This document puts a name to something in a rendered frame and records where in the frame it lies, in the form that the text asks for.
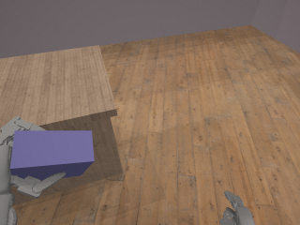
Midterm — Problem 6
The table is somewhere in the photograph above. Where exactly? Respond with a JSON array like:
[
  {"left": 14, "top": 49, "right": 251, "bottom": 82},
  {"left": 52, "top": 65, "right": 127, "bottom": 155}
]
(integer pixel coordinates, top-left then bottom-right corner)
[{"left": 0, "top": 45, "right": 123, "bottom": 206}]

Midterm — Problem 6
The robot left forearm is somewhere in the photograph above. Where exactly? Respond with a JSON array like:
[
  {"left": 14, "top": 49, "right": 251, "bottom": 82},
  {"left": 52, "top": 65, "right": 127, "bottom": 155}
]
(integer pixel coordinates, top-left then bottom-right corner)
[{"left": 0, "top": 192, "right": 18, "bottom": 225}]

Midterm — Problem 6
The robot right hand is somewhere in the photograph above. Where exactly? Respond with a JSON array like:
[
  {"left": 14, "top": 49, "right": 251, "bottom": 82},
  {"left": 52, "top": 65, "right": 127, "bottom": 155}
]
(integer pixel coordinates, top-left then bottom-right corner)
[{"left": 219, "top": 190, "right": 256, "bottom": 225}]

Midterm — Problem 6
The sponge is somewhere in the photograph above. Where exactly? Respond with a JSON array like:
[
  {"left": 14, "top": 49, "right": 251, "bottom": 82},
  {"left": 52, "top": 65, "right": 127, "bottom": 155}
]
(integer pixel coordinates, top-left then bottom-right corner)
[{"left": 10, "top": 130, "right": 95, "bottom": 181}]

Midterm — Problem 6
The robot left hand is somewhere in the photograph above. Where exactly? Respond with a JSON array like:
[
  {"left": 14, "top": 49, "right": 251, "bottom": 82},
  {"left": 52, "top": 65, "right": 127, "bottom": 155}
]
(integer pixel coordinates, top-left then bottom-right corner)
[{"left": 0, "top": 115, "right": 66, "bottom": 199}]

